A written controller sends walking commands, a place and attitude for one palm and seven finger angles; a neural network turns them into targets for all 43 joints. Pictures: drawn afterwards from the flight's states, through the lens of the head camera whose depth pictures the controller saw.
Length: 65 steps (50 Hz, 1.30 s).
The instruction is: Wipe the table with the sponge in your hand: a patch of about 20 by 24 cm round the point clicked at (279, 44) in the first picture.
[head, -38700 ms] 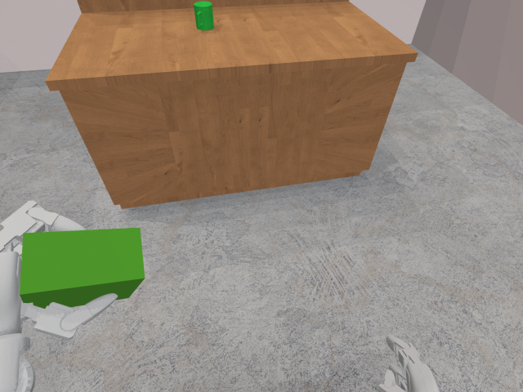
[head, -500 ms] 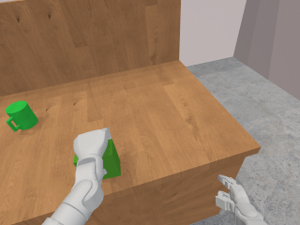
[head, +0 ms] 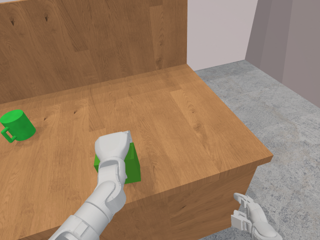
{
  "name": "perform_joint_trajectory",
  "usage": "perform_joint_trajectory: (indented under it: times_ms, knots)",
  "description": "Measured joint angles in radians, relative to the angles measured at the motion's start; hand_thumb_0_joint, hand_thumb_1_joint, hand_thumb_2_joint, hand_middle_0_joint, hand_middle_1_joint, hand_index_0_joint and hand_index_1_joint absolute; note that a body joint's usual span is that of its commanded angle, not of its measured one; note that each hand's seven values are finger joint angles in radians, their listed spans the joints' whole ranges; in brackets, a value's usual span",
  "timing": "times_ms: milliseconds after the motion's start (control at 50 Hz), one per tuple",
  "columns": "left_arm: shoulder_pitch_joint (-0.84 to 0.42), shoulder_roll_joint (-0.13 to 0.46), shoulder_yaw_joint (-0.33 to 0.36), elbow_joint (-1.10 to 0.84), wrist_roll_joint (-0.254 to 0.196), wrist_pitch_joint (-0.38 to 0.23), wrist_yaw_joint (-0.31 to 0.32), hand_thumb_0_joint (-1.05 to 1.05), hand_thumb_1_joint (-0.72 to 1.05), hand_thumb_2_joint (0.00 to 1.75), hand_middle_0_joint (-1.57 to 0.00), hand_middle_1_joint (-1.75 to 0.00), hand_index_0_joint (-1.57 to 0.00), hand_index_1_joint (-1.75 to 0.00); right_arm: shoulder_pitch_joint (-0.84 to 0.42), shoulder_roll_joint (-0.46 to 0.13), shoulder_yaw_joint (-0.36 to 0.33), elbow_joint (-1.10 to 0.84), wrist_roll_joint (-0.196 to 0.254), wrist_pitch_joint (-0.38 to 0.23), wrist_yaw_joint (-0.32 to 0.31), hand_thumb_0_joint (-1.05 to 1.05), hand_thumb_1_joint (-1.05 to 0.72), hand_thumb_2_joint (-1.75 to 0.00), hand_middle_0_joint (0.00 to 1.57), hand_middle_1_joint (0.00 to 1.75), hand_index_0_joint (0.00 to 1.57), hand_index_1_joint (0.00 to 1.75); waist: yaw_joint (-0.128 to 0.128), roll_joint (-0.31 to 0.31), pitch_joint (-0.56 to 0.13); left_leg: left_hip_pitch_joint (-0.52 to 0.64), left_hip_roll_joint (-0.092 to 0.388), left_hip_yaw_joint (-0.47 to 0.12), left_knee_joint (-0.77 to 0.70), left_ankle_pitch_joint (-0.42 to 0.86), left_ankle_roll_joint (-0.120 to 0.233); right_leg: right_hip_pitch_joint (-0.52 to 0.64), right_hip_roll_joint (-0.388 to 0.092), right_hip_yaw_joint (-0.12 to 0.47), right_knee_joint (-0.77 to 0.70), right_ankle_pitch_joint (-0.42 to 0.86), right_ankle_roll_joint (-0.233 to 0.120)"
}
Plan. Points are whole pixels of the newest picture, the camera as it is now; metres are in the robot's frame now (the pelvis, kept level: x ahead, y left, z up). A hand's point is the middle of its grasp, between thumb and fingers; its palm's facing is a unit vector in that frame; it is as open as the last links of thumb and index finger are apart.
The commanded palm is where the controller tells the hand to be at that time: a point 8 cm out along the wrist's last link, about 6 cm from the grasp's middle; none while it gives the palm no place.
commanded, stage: wipe forward along the third lane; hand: left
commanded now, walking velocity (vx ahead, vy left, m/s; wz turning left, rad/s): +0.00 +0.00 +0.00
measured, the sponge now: (120, 168) +0.31 +0.17 +0.00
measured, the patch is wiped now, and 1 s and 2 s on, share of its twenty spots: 0.85 0.90 1.00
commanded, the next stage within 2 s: wipe back along the third lane in 1.62 s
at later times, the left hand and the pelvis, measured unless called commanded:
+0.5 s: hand (120, 148) +0.35 +0.17 +0.05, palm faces -0.03 -0.07 -1.00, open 10.1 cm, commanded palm +0.33 +0.17 +0.09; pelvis -0.01 +0.00 +0.00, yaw +0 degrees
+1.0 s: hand (117, 136) +0.40 +0.20 +0.05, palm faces -0.06 -0.06 -1.00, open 10.1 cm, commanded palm +0.38 +0.20 +0.09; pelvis +0.00 +0.01 +0.00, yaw +0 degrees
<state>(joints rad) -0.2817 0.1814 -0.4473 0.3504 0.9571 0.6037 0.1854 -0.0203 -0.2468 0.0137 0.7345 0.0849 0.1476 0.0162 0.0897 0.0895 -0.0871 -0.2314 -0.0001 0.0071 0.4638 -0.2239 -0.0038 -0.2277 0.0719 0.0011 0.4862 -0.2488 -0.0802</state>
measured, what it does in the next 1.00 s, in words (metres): stands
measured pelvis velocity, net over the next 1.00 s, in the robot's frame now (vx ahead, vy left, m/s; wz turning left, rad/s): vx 0.00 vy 0.01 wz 0.00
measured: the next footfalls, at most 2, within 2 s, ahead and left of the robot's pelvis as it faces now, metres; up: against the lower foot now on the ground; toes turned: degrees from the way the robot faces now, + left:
none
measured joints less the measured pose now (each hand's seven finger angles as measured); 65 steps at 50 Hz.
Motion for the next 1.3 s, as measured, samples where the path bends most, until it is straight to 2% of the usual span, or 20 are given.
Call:
perform_joint_trajectory:
  times_ms: [100,220,320,460,600,660,740,1000,1300]
  knots:
    - [-0.017,-0.014,-0.010,0.023,-0.003,0.009,0.002,0.00,-0.51,1.06,-0.71,-1.36,-0.74,-1.33,-0.013,-0.001,0.001,0.001,0.002,0.009,0.002,0.01,-0.91,-0.90,0.19,0.30,0.19,0.30,0.002,-0.005,-0.006,-0.005,-0.003,-0.002,0.005,-0.001,0.002,-0.005,-0.002,-0.002,0.005,-0.003,0.002]
    - [-0.085,-0.029,0.011,0.100,-0.003,0.005,-0.004,0.00,-0.52,1.06,-0.72,-1.34,-0.75,-1.32,-0.029,0.007,0.010,0.004,0.003,0.015,-0.014,0.01,-0.91,-0.90,0.19,0.30,0.20,0.30,-0.001,-0.023,-0.007,-0.023,-0.004,-0.004,0.008,0.005,0.001,-0.022,-0.004,-0.004,0.010,0.002,0.002]
    - [-0.141,-0.039,0.032,0.177,0.008,-0.007,0.003,0.00,-0.53,1.06,-0.73,-1.34,-0.76,-1.32,-0.025,0.013,0.014,0.000,0.003,0.026,-0.027,0.01,-0.91,-0.90,0.19,0.30,0.20,0.30,-0.011,-0.029,-0.013,-0.046,-0.005,-0.002,0.012,0.011,0.002,-0.046,-0.005,-0.003,0.015,0.008,0.004]
    - [-0.209,-0.048,0.074,0.282,0.002,-0.018,0.020,0.00,-0.53,1.07,-0.73,-1.34,-0.76,-1.31,0.011,0.014,0.017,0.005,0.004,0.040,-0.047,0.01,-0.91,-0.90,0.19,0.30,0.20,0.30,-0.030,-0.033,-0.023,-0.076,-0.005,0.001,0.017,0.017,0.004,-0.077,-0.005,-0.001,0.019,0.015,0.007]
    - [-0.323,-0.027,0.118,0.419,-0.005,-0.047,0.035,0.00,-0.53,1.07,-0.73,-1.34,-0.76,-1.31,0.055,0.012,0.016,0.020,0.003,0.035,-0.071,0.01,-0.91,-0.90,0.19,0.30,0.20,0.30,-0.062,-0.040,-0.018,-0.114,-0.006,-0.002,0.028,0.020,0.005,-0.115,-0.007,-0.003,0.032,0.017,0.009]
    - [-0.344,-0.014,0.151,0.455,-0.016,-0.061,0.039,0.00,-0.53,1.07,-0.73,-1.34,-0.76,-1.32,0.081,0.010,0.012,0.023,0.002,0.034,-0.076,0.01,-0.91,-0.90,0.19,0.30,0.20,0.30,-0.073,-0.038,-0.024,-0.125,-0.003,0.003,0.029,0.018,0.006,-0.125,-0.004,0.001,0.028,0.019,0.010]
    - [-0.354,-0.003,0.167,0.485,-0.010,-0.072,0.041,0.00,-0.53,1.07,-0.73,-1.34,-0.76,-1.32,0.114,0.002,0.005,0.028,0.001,0.035,-0.073,0.01,-0.91,-0.90,0.19,0.30,0.20,0.30,-0.082,-0.034,-0.032,-0.133,0.000,0.006,0.030,0.013,0.006,-0.131,0.000,0.005,0.022,0.020,0.011]
    - [-0.399,0.008,0.201,0.556,0.002,-0.121,0.050,0.00,-0.54,1.07,-0.74,-1.34,-0.77,-1.31,0.130,-0.003,-0.003,0.032,-0.005,0.019,-0.069,0.01,-0.91,-0.90,0.19,0.30,0.20,0.30,-0.089,-0.038,-0.042,-0.157,0.001,0.004,0.041,0.001,0.010,-0.147,0.001,0.004,0.017,0.016,0.015]
    - [-0.515,0.039,0.237,0.689,0.011,-0.145,0.071,0.00,-0.54,1.07,-0.73,-1.34,-0.76,-1.32,0.129,0.012,0.004,0.030,-0.016,0.002,-0.067,0.01,-0.91,-0.90,0.20,0.30,0.20,0.30,-0.115,-0.044,-0.047,-0.216,-0.002,-0.001,0.062,-0.006,0.017,-0.195,-0.002,-0.002,0.019,0.017,0.024]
